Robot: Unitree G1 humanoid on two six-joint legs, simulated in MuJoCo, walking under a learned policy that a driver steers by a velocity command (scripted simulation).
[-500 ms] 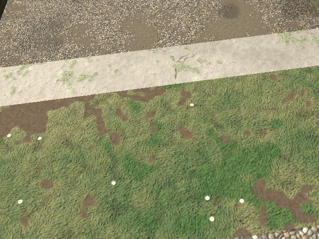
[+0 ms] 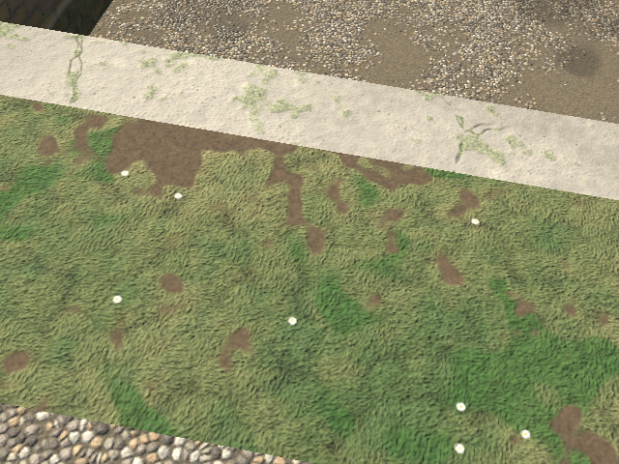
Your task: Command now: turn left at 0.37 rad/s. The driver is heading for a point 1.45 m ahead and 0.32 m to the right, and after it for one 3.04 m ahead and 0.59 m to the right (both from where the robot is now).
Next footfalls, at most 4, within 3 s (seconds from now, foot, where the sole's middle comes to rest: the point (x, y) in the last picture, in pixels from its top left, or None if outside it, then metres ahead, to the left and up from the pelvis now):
0.22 right None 0.06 -0.15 -0.78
1.20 right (354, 452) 0.47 -0.12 -0.78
1.74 left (243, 327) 0.75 0.13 -0.78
2.26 right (347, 238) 1.02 -0.13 -0.78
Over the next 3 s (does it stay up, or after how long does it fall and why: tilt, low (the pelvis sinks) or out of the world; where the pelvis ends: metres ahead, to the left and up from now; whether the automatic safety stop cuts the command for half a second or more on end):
stays up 1.21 -0.11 -0.01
